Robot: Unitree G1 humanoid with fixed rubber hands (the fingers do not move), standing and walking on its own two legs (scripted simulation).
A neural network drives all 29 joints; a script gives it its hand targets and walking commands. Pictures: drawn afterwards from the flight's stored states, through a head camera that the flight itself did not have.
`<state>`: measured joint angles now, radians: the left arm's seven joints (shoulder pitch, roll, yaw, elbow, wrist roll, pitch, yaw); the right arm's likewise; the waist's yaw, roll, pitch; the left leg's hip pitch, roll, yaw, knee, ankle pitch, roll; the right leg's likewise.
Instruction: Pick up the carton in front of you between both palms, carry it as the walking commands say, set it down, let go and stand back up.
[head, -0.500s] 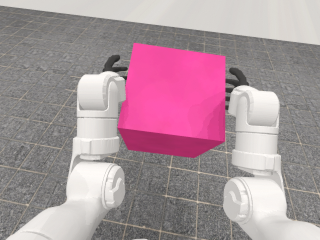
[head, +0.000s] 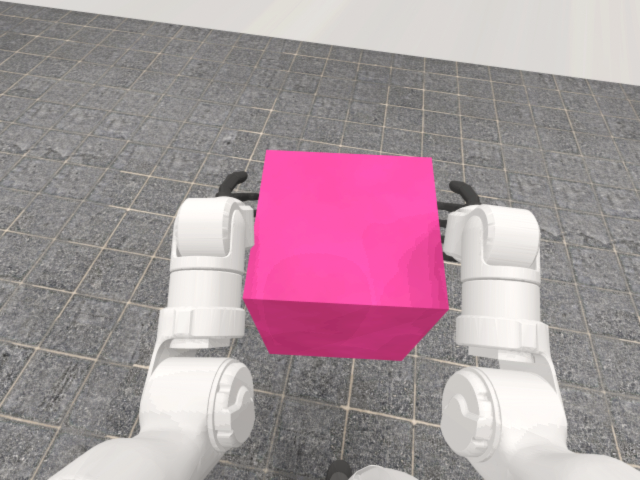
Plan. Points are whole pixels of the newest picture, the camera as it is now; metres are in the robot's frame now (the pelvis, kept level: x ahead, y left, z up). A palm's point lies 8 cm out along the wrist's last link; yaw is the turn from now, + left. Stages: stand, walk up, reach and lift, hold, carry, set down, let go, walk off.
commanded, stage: carry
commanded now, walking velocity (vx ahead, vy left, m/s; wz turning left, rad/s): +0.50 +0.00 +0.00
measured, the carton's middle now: (341, 266) +0.38 +0.00 +0.01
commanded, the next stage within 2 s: none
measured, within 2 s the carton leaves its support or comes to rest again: neither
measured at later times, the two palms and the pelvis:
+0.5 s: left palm (263, 94) +0.67 +0.14 +0.09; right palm (430, 128) +0.61 -0.14 +0.08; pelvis +0.33 +0.04 +0.02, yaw -6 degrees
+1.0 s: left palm (279, 17) +0.91 +0.13 +0.12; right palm (417, 32) +0.91 -0.15 +0.10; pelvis +0.62 -0.01 +0.02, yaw -3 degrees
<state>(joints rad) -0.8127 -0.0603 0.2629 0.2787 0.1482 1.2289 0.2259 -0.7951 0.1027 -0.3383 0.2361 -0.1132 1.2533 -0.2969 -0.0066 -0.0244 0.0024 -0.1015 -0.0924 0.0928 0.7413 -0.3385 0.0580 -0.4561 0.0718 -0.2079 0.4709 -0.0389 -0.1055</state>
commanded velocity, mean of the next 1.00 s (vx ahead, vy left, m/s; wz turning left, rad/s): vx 0.46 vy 0.00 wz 0.00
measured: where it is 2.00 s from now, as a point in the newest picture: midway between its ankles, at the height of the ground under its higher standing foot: (327, 278)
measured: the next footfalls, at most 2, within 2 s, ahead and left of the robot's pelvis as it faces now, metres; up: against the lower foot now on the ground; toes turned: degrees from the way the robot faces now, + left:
left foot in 0.32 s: +0.38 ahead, +0.14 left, +0.00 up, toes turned +3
right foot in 0.64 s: +0.53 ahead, -0.10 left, +0.00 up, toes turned -12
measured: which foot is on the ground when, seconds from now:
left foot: down 0.00-0.00, up 0.02-0.30, down 0.32-0.68, up 0.70-1.00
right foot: down 0.00-0.36, up 0.38-0.62, down 0.64-1.00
